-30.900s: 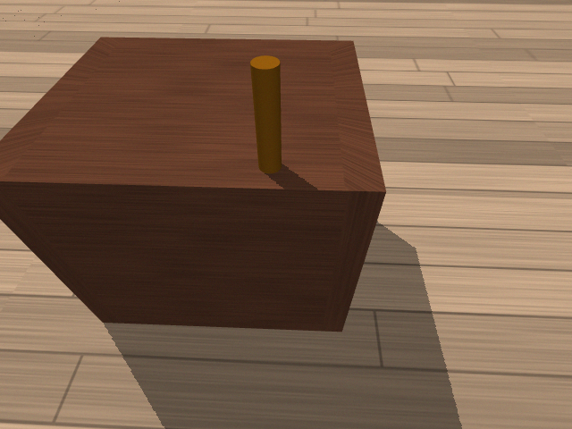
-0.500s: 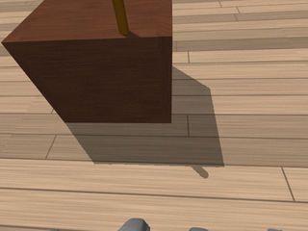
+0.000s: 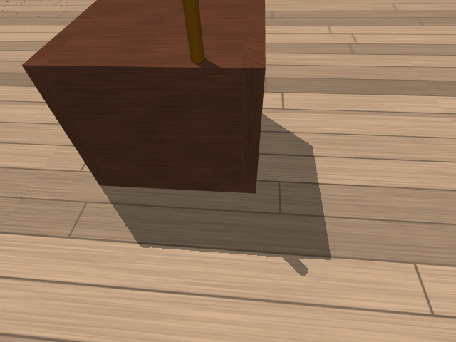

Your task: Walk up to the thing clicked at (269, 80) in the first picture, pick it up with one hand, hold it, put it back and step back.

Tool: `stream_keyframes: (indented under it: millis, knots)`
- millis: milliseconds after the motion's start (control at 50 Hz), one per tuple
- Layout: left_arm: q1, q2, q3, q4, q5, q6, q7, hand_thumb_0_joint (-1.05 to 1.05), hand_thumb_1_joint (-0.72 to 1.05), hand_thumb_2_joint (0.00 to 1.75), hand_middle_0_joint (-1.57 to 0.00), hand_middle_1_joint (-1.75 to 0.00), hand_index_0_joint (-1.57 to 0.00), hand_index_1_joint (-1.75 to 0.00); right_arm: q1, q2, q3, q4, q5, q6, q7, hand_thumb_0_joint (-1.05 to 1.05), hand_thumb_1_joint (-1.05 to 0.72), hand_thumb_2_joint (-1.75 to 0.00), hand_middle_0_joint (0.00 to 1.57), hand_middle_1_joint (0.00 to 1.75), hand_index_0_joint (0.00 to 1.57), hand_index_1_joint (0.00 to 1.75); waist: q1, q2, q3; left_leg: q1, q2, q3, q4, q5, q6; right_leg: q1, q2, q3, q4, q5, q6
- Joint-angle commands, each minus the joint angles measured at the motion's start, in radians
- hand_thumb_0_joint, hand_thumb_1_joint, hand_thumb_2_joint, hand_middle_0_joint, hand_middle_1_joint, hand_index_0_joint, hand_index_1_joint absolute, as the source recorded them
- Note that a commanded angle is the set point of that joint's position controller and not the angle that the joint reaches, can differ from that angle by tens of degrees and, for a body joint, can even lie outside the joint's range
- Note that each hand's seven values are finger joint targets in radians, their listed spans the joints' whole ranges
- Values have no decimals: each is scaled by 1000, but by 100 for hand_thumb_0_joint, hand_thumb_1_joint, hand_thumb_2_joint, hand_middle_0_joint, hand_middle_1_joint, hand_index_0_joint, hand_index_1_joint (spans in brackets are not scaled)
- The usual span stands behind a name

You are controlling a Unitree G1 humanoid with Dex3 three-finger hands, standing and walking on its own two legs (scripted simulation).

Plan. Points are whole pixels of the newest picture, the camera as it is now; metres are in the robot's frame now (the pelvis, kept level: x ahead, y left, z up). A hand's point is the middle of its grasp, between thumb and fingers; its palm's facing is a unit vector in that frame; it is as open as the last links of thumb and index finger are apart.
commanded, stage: step back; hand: left
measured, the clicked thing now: (193, 25) +1.04 +0.16 +0.10
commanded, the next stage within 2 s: stand in 0.44 s
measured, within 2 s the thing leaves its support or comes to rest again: neither
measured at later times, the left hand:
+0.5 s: hand (102, 338) +0.15 +0.28 -0.14, palm faces -0.04 -0.92 -0.38, open 7.4 cm
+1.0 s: hand out of the picture +0.09 +0.26 -0.14, palm faces -0.06 -0.94 -0.34, open 7.4 cm
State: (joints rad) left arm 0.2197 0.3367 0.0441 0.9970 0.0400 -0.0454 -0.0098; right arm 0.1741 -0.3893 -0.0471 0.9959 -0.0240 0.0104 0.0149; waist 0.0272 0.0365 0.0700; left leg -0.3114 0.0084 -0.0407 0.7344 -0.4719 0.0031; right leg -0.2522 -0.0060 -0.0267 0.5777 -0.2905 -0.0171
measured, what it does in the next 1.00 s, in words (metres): stands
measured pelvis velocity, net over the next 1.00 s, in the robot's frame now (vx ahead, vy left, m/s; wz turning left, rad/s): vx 0.01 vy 0.01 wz -0.02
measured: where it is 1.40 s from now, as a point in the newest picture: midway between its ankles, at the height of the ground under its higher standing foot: outside the picture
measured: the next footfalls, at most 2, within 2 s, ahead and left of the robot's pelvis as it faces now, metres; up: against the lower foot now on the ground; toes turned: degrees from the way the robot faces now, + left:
none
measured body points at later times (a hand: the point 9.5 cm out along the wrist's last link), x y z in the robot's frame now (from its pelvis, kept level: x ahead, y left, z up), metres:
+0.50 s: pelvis +0.04 +0.02 +0.01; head +0.06 +0.01 +0.46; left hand +0.15 +0.32 -0.11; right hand +0.14 -0.28 -0.12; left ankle +0.03 +0.14 -0.73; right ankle +0.01 -0.11 -0.73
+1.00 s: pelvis +0.01 +0.01 +0.02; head +0.02 +0.00 +0.47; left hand +0.10 +0.31 -0.11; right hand +0.08 -0.29 -0.12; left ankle +0.03 +0.14 -0.73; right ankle +0.01 -0.11 -0.73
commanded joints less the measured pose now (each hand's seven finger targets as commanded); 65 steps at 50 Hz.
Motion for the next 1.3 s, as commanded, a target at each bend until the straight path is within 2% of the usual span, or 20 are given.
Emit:
stream_keyframes:
  millis: [0,20,40,60,80,100,140,160,180,220,300,400,420,480,540,620,700,920,1100,1280]
  knots:
    - [-112,276,54,-85,-17,-9,19,0,90,90,-20,-30,-20,-30,47,-137,-49,-31,-7,-39,-11,0,-90,-90,20,30,20,30,-51,-164,-77,145,-7,53,-275,182,9,-46,-185,185,-122,154,-101]
    - [-103,238,39,-92,-19,-6,18,0,90,90,-20,-30,-20,-30,38,-152,-55,-31,-16,-44,-18,0,-90,-90,20,30,20,30,-56,-118,-99,216,31,-8,-333,266,23,-81,-159,152,-57,236,-68]
    - [-88,191,24,-97,-30,-1,15,0,90,90,-20,-30,-20,-30,23,-205,-64,-40,-25,-52,-24,0,-90,-90,20,30,20,30,-45,28,-130,240,186,-223,-404,279,72,-133,-81,102,50,186,-17]
    - [-81,195,28,-72,-44,8,18,0,90,90,-20,-30,-20,-30,-55,-241,-60,-54,-15,-53,-22,0,-90,-90,20,30,20,30,-8,82,-88,123,272,-303,-433,153,144,-97,1,27,70,-96,6]
    - [-75,225,34,-52,-36,8,21,0,90,90,-20,-30,-20,-30,-99,-241,-60,-56,-5,-50,-16,0,-90,-90,20,30,20,30,-3,66,-76,54,285,-273,-414,129,179,-7,-17,32,65,-153,-1]
    - [-70,216,30,-41,-33,2,20,0,90,90,-20,-30,-20,-30,-116,-219,-50,-54,-8,-47,-13,0,-90,-90,20,30,20,30,8,46,-60,42,248,-211,-391,186,153,26,-18,42,-8,-107,-5]
    - [-65,229,32,-19,-31,-11,21,0,90,90,-20,-30,-20,-30,-142,-185,-35,-44,-1,-42,-16,0,-90,-90,20,30,20,30,14,59,-65,31,159,-99,-332,328,70,110,-50,91,-104,131,-18]
    - [-44,247,35,-8,-32,-16,24,0,90,90,-20,-30,-20,-30,-148,-176,-31,-45,2,-41,-17,0,-90,-90,20,30,20,30,16,52,-77,27,126,-59,-285,356,48,135,-74,121,-121,217,-24]
    - [-71,271,39,-8,-29,-17,24,0,90,90,-20,-30,-20,-30,-133,-169,-32,-36,5,-40,-18,0,-90,-90,20,30,20,30,-5,14,-91,33,99,-33,-269,358,33,151,-104,153,-122,291,-37]
    - [-100,268,35,-15,-35,-17,27,0,90,90,-20,-30,-20,-30,-111,-168,-32,-15,4,-40,-20,0,-90,-90,20,30,20,30,-17,7,-127,122,102,-23,-269,467,31,134,-125,163,-110,369,-43]
    - [-116,253,29,1,-33,-12,33,0,90,90,-20,-30,-20,-30,-123,-168,-37,0,13,-40,-21,0,-90,-90,20,30,20,30,-16,-24,-172,185,120,-10,-256,614,49,153,-104,121,-95,443,-29]
    - [-132,257,30,-1,-28,-7,37,0,90,90,-20,-30,-20,-30,-143,-163,-40,3,11,-31,-23,0,-90,-90,20,30,20,30,-17,-48,-171,173,112,14,-246,595,44,169,-115,126,-88,478,-32]
    - [-160,215,6,22,-40,-2,32,0,90,90,-20,-30,-20,-30,-138,-160,-22,17,24,-38,-22,0,-90,-90,20,30,20,30,-31,-68,-157,209,126,-43,-316,648,40,148,-114,122,-129,500,-17]
    - [-176,215,2,29,-43,7,30,0,90,90,-20,-30,-20,-30,-159,-180,-24,32,18,-46,-23,0,-90,-90,20,30,20,30,-29,-35,-143,255,132,-38,-343,680,34,147,-106,115,-175,450,-1]
    - [-182,222,1,43,-38,10,27,0,90,90,-20,-30,-20,-30,-171,-167,-18,40,20,-44,-22,0,-90,-90,20,30,20,30,-24,-33,-146,245,132,-35,-385,625,26,188,-109,108,-212,403,4]
    - [-192,225,0,62,-37,4,24,0,90,90,-20,-30,-20,-30,-172,-165,-13,54,23,-48,-20,0,-90,-90,20,30,20,30,-27,-27,-157,268,131,-28,-413,610,18,211,-120,115,-247,411,5]
    - [-202,227,-1,73,-33,5,22,0,90,90,-20,-30,-20,-30,-181,-158,-9,61,19,-45,-19,0,-90,-90,20,30,20,30,-29,-25,-119,247,124,-25,-446,489,12,178,-121,121,-285,316,5]
    - [-194,226,-2,94,-29,5,14,0,90,90,-20,-30,-20,-30,-146,-167,-4,86,14,-45,-13,0,-90,-90,20,30,20,30,-36,-33,-77,205,123,-41,-491,294,11,132,-117,131,-333,143,7]
    - [-156,228,-4,98,-31,6,14,0,90,90,-20,-30,-20,-30,-123,-169,-1,90,11,-43,-11,0,-90,-90,20,30,20,30,-29,-42,-77,208,116,-44,-476,280,11,90,-115,136,-347,91,5]
    - [-142,233,-6,98,-33,7,13,0,90,90,-20,-30,-20,-30,-99,-170,6,93,12,-45,-14,0,-90,-90,20,30,20,30,-28,-41,-88,193,126,-47,-471,341,11,126,-119,134,-317,173,-2]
